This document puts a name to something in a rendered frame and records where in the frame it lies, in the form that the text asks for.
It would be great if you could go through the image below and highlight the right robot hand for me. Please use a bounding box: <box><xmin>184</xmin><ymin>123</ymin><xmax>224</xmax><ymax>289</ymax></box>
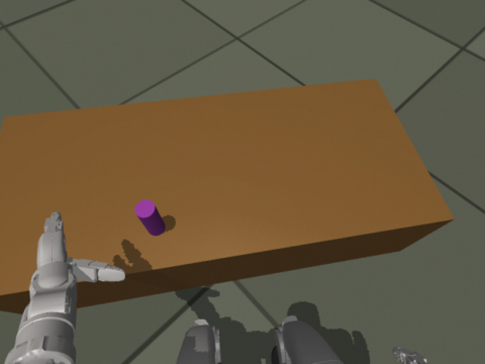
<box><xmin>393</xmin><ymin>347</ymin><xmax>427</xmax><ymax>364</ymax></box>

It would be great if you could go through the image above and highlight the left robot arm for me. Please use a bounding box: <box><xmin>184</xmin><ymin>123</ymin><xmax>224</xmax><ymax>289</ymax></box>
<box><xmin>5</xmin><ymin>262</ymin><xmax>77</xmax><ymax>364</ymax></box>

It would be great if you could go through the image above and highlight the can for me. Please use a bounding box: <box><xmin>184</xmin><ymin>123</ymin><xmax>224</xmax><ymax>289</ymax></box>
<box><xmin>135</xmin><ymin>199</ymin><xmax>165</xmax><ymax>236</ymax></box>

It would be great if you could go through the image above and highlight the left robot hand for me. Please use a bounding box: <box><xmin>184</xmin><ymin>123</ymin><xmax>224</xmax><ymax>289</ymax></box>
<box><xmin>37</xmin><ymin>212</ymin><xmax>126</xmax><ymax>283</ymax></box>

